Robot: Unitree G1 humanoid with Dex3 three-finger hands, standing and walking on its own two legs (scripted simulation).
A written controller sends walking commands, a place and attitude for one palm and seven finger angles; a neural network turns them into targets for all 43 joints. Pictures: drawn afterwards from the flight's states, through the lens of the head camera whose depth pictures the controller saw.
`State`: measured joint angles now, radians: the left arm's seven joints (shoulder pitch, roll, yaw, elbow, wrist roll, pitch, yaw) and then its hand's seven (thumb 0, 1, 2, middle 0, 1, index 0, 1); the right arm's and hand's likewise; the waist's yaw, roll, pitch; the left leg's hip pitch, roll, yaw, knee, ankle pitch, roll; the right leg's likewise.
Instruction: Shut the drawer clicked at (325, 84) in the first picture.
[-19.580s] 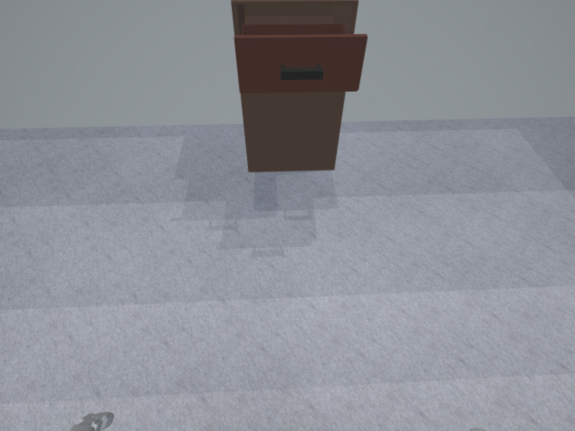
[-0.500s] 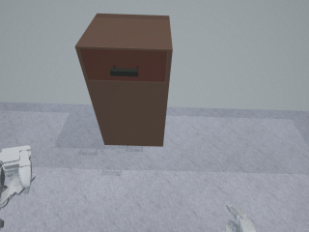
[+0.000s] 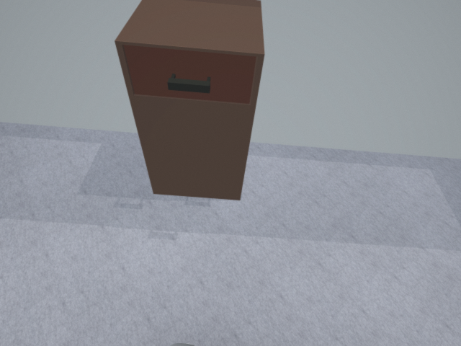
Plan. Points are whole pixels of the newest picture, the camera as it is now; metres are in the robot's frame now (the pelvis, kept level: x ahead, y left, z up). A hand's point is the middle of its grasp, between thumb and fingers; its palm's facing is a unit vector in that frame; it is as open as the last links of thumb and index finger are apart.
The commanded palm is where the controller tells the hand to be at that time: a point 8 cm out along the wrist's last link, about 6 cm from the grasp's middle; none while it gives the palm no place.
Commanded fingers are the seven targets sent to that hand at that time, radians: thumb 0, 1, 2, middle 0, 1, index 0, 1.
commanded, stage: let the arm hang, fingers relaxed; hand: left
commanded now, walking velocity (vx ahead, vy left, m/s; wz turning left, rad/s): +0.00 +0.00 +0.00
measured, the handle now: (190, 81) +0.87 +0.19 -0.05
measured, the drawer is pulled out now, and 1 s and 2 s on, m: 0.00 0.00 0.00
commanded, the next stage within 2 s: look to check the result in 0.70 s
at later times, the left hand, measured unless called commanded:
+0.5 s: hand out of the picture -0.01 +0.14 -0.17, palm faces +0.04 -0.99 -0.13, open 7.2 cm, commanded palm none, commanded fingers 0.00 0.90 0.90 -0.20 -0.30 -0.20 -0.30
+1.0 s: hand out of the picture -0.01 +0.14 -0.17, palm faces +0.04 -0.98 -0.18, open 7.4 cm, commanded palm none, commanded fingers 0.00 0.90 0.90 -0.20 -0.30 -0.20 -0.30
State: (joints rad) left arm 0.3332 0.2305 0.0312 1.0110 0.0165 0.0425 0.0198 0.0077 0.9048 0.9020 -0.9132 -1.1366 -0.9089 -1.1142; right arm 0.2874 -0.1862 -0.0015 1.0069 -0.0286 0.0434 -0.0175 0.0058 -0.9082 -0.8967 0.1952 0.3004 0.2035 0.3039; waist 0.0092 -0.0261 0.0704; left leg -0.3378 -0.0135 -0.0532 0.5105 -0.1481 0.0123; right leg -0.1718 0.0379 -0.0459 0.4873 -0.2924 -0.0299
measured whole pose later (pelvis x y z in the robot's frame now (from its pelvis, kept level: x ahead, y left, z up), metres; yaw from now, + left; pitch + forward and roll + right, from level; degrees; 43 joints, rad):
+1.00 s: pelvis +0.03 -0.02 +0.00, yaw -1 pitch -2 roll +0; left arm 0.34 0.11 0.02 1.15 0.00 0.00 0.04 0.00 0.91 0.90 -0.20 -0.30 -0.20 -0.30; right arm 0.32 -0.11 -0.01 1.13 -0.02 0.01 -0.04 0.00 -0.91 -0.90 0.19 0.30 0.20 0.30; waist 0.00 0.01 0.07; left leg -0.26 0.00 -0.03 0.46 -0.17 -0.01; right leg -0.10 0.05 -0.02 0.45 -0.31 -0.05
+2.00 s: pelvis +0.04 -0.03 +0.01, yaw -2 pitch -2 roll +0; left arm 0.30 0.13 0.02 1.14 0.00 -0.01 0.03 0.00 0.91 0.90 -0.20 -0.30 -0.20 -0.30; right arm 0.27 -0.14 -0.01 1.14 -0.02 0.00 -0.05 0.00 -0.91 -0.90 0.20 0.30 0.20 0.30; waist 0.00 0.01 0.07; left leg -0.21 0.01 -0.03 0.44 -0.19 -0.03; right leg -0.05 0.06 -0.02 0.41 -0.32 -0.07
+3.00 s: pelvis +0.05 -0.04 +0.01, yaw -2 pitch -2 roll +1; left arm 0.25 0.18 0.02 1.13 0.00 -0.01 0.03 0.00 0.91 0.90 -0.20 -0.30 -0.20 -0.30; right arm 0.22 -0.20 -0.01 1.13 -0.02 0.00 -0.04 0.00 -0.91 -0.90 0.20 0.30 0.20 0.30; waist 0.00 0.01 0.07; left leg -0.18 0.02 -0.03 0.41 -0.18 -0.04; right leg -0.02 0.07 -0.02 0.37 -0.30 -0.08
